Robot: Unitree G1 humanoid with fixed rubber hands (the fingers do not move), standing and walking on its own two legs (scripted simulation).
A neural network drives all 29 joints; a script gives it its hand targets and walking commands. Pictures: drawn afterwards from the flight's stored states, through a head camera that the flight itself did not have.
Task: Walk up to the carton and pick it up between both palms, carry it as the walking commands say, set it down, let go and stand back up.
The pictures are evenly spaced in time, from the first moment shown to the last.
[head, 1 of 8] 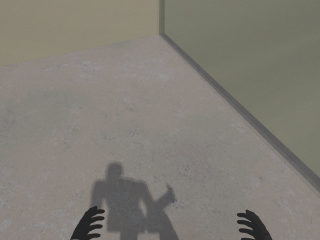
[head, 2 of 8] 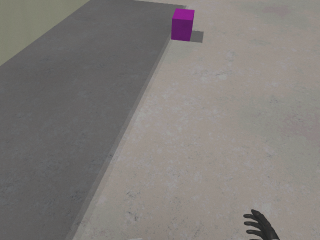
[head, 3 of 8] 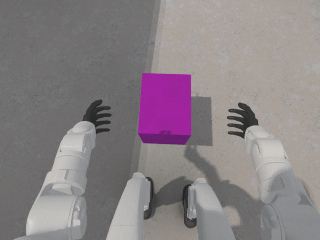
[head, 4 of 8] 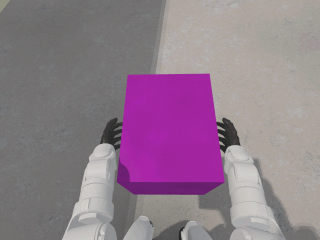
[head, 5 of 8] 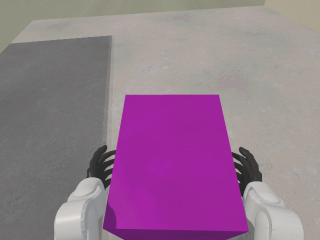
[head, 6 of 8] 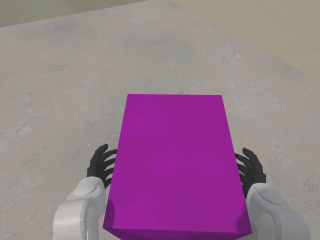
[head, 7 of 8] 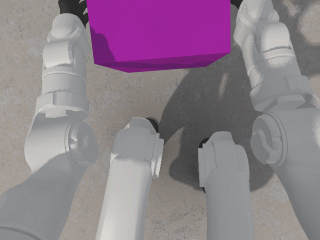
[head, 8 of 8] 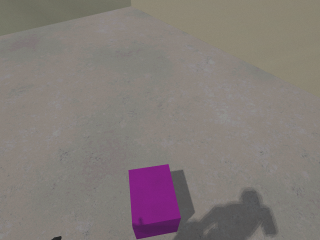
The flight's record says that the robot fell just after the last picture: no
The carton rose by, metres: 0.68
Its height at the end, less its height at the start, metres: +0.00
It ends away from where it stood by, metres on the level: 1.52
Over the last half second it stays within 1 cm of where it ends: yes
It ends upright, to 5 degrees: yes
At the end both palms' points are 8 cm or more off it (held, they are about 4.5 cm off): yes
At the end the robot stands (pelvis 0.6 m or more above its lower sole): yes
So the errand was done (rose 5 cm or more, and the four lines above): yes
